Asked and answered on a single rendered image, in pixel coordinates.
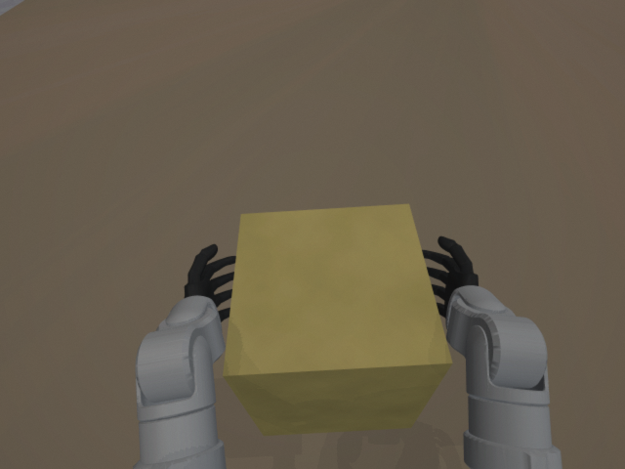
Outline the right robot forearm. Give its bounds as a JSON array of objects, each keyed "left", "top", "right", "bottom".
[{"left": 445, "top": 285, "right": 563, "bottom": 469}]

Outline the robot right hand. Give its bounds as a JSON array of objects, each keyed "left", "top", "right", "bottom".
[{"left": 422, "top": 236, "right": 479, "bottom": 319}]

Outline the carton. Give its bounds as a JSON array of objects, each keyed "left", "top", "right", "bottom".
[{"left": 223, "top": 204, "right": 453, "bottom": 436}]

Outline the robot left hand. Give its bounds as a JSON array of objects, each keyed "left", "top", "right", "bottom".
[{"left": 184, "top": 244, "right": 236, "bottom": 322}]

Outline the left robot forearm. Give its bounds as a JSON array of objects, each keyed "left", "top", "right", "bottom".
[{"left": 133, "top": 296, "right": 227, "bottom": 469}]

